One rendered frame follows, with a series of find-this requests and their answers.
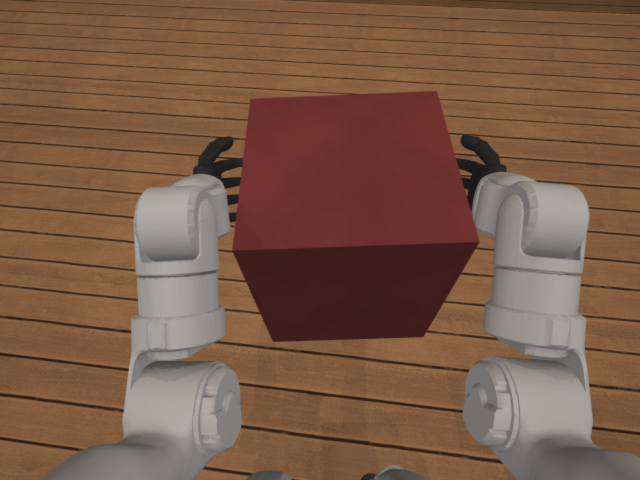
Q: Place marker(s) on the robot right forearm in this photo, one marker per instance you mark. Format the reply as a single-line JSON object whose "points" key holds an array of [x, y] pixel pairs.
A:
{"points": [[540, 235]]}

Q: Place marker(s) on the robot right hand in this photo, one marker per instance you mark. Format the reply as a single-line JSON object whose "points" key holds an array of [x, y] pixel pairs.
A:
{"points": [[487, 155]]}

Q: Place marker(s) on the carton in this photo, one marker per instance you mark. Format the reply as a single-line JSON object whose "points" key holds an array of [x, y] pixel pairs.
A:
{"points": [[352, 219]]}

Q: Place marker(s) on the robot right upper arm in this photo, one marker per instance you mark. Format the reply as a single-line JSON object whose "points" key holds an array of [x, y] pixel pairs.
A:
{"points": [[535, 416]]}

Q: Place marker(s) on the robot left hand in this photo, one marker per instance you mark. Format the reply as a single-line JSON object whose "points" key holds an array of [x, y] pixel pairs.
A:
{"points": [[206, 165]]}

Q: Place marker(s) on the robot left upper arm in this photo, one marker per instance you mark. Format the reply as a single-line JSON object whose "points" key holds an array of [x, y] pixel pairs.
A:
{"points": [[178, 415]]}

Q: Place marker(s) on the robot left forearm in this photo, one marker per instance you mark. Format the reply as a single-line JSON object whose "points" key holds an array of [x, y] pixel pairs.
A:
{"points": [[176, 232]]}

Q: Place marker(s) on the right robot shin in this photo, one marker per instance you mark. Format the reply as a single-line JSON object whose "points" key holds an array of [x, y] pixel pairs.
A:
{"points": [[390, 467]]}

